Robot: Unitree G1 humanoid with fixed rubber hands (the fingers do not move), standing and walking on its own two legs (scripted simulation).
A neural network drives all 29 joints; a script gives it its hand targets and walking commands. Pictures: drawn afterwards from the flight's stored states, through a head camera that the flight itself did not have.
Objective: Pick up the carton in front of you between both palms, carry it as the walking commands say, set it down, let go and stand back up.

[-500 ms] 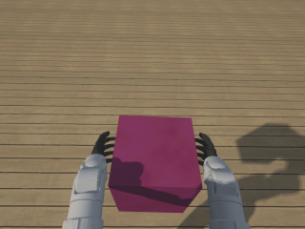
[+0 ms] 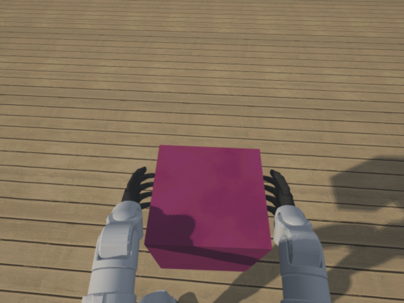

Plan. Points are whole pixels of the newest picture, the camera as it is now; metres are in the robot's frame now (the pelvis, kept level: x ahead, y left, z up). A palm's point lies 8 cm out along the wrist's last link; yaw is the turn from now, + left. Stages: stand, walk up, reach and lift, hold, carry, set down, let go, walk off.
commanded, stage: carry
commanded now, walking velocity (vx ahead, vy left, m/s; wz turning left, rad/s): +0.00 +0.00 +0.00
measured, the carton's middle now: (206, 213) +0.31 +0.00 -0.06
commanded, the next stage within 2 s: hold in 1.82 s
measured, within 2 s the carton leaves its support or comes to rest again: neither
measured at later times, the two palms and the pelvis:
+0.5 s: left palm (146, 156) +0.41 +0.14 +0.03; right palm (277, 163) +0.40 -0.16 +0.02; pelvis +0.12 +0.01 -0.01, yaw -2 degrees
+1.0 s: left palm (149, 173) +0.37 +0.13 +0.02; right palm (285, 180) +0.36 -0.17 +0.02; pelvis +0.08 -0.01 -0.02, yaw -2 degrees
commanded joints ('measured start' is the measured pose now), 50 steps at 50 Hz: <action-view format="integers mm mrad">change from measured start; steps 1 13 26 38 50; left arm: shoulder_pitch -395 -432 -369 -416 -458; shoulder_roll -837 -834 -807 -821 -851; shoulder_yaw -618 -584 -536 -534 -530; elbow -139 -74 -47 -28 -20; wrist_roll -248 -214 -196 -197 -198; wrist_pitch -9 14 12 11 13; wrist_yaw -220 -216 -210 -218 -226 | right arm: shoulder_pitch -404 -375 -376 -396 -454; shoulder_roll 846 826 806 826 859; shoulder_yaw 650 524 554 524 529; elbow -121 3 -27 20 32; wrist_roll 250 208 204 197 208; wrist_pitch -21 -10 -9 -6 -4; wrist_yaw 190 204 193 197 212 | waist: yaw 9 -6 -3 -2 -3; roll -185 37 -84 -46 -25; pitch -352 -416 -375 -344 -300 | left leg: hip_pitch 136 495 319 345 341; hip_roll -24 133 64 89 108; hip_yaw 45 -64 15 4 -22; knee -163 -122 -82 -80 -133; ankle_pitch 182 888 584 547 394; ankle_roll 0 74 40 39 34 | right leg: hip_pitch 223 57 183 97 2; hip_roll -182 -63 -104 -105 -87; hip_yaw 52 127 134 141 153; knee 38 105 129 140 108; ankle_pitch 624 305 739 559 206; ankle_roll -52 75 59 41 15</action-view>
